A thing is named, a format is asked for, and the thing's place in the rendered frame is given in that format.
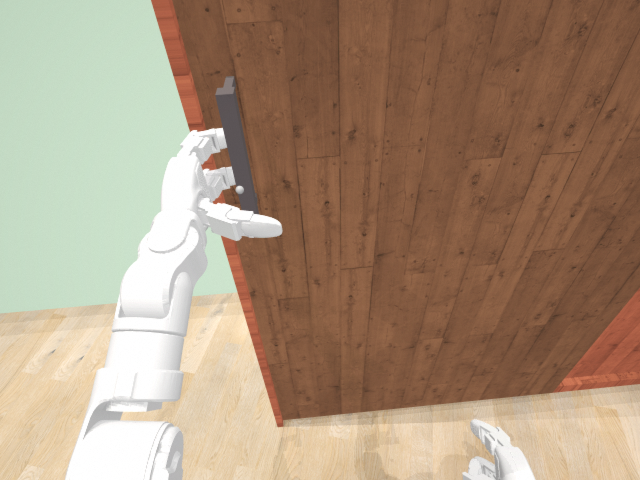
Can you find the wardrobe door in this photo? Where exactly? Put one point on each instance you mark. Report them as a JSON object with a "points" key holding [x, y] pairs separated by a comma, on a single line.
{"points": [[458, 184], [617, 349]]}

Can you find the right robot hand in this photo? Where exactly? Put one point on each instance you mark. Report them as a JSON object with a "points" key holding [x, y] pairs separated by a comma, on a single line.
{"points": [[510, 462]]}

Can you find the handle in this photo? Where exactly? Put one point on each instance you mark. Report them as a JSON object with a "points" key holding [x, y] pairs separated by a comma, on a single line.
{"points": [[233, 131]]}

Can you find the robot left forearm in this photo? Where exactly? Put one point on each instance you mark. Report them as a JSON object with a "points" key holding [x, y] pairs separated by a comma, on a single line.
{"points": [[142, 365]]}

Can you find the left robot upper arm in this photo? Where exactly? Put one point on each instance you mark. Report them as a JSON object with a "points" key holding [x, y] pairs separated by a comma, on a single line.
{"points": [[130, 450]]}

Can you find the left robot hand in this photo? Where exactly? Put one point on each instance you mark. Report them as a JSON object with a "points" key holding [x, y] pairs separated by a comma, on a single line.
{"points": [[185, 184]]}

